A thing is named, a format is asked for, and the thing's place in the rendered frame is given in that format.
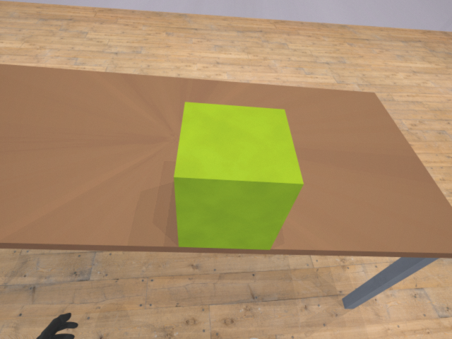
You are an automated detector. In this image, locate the robot left hand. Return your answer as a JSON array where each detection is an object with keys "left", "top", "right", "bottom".
[{"left": 36, "top": 313, "right": 78, "bottom": 339}]

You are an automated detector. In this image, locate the carton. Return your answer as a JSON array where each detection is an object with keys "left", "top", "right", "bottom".
[{"left": 174, "top": 102, "right": 304, "bottom": 250}]

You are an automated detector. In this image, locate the table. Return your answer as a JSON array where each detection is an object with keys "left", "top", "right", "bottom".
[{"left": 0, "top": 64, "right": 452, "bottom": 309}]

